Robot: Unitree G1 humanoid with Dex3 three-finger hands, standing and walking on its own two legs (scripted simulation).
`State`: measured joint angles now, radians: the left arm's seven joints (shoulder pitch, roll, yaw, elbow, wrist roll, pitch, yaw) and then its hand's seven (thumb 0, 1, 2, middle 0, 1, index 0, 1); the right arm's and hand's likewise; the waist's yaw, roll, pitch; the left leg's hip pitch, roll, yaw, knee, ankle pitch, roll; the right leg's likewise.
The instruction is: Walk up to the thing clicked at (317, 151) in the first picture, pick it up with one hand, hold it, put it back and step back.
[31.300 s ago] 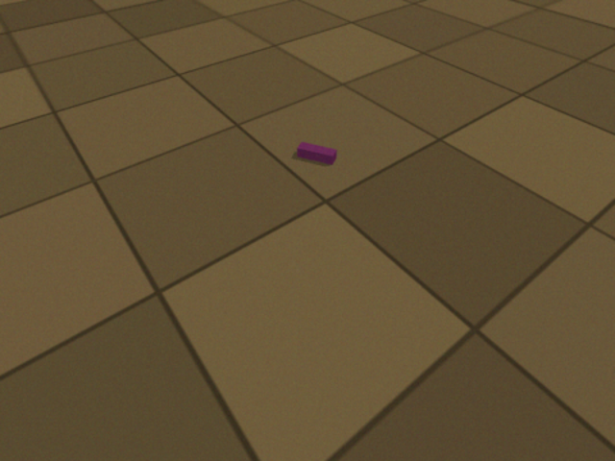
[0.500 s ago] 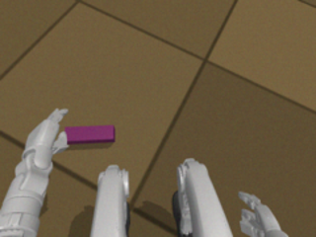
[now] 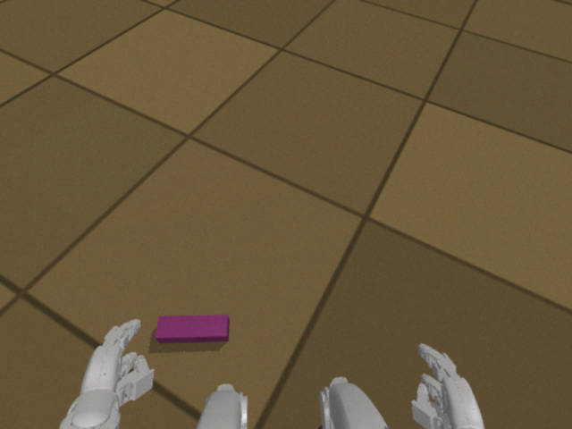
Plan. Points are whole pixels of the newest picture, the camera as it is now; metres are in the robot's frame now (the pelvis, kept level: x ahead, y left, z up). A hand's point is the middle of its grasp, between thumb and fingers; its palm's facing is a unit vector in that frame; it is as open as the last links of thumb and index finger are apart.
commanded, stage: home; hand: left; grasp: from above
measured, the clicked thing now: (193, 328) +0.46 +0.23 -0.62
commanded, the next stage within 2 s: none
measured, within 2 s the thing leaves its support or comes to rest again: neither
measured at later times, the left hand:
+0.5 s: hand (125, 408) +0.19 +0.18 +0.02, palm faces +0.08 -0.98 -0.20, open 7.4 cm
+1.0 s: hand (131, 396) +0.20 +0.18 +0.02, palm faces +0.06 -0.98 -0.20, open 7.4 cm
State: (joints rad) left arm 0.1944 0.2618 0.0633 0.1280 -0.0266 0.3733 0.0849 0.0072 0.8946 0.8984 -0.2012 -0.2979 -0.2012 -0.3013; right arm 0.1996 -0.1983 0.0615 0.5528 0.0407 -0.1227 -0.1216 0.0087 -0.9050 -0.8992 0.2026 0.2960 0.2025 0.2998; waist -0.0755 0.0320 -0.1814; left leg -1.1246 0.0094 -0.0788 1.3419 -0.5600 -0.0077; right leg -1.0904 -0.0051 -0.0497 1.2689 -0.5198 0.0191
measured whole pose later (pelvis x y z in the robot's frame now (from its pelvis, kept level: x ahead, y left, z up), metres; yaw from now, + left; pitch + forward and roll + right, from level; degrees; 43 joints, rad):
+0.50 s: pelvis +0.03 +0.00 +0.07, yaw +1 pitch +9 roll -3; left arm 0.50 0.22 0.04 -0.12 -0.06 0.45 0.02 0.01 0.90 0.90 -0.20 -0.30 -0.20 -0.30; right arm 0.28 -0.22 0.04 0.51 0.01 -0.24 -0.19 0.01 -0.90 -0.90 0.20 0.30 0.20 0.30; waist -0.04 0.05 -0.17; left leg -0.69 0.01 -0.07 1.01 -0.48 -0.01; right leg -0.66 -0.01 -0.05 0.94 -0.44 0.02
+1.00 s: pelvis +0.04 +0.00 +0.07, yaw +1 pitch +10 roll -2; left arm 0.50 0.22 0.03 -0.12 -0.06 0.44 0.02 0.01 0.90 0.90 -0.20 -0.30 -0.20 -0.30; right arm 0.30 -0.22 0.03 0.55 0.01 -0.25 -0.19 0.01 -0.90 -0.90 0.20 0.30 0.20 0.30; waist -0.04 0.05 -0.16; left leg -0.68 0.02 -0.07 1.00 -0.49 -0.01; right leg -0.65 0.00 -0.04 0.94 -0.45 0.02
